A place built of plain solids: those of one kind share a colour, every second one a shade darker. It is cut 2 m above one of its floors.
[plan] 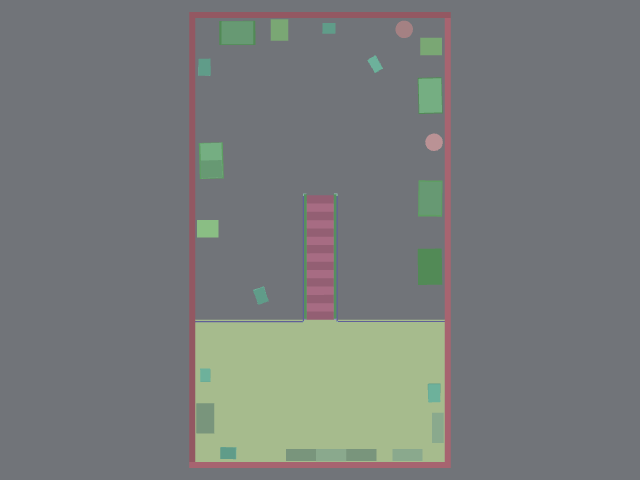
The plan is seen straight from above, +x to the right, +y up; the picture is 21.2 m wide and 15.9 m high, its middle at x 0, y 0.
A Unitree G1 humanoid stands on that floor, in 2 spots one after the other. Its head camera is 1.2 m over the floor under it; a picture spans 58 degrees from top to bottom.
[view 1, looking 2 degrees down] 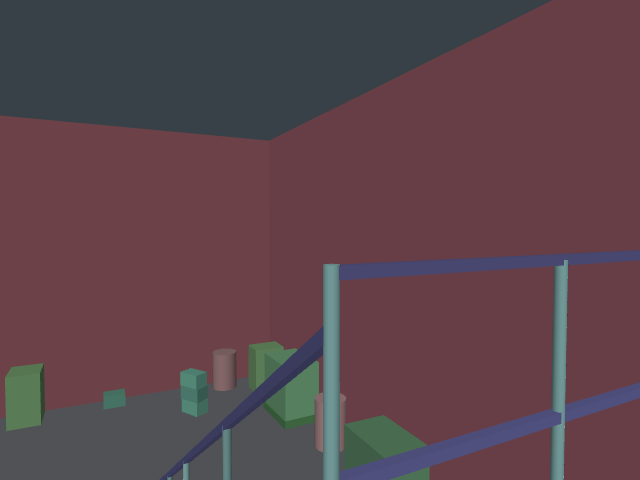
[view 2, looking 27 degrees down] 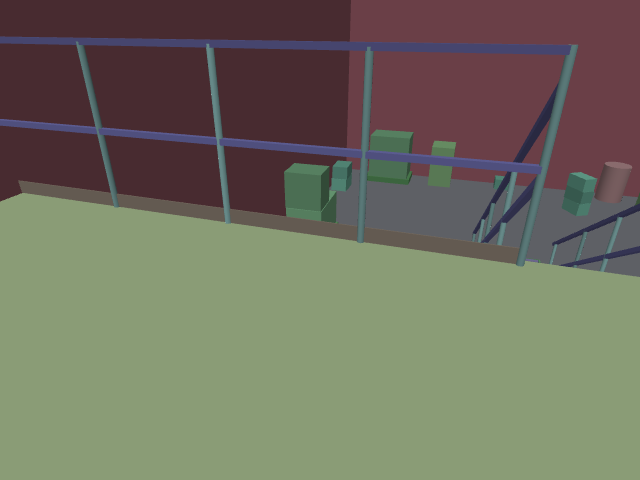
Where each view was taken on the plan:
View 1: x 0.06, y -3.64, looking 63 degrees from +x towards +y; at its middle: wall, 8.99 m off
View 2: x -0.96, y -4.99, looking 108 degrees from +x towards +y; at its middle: floor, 2.64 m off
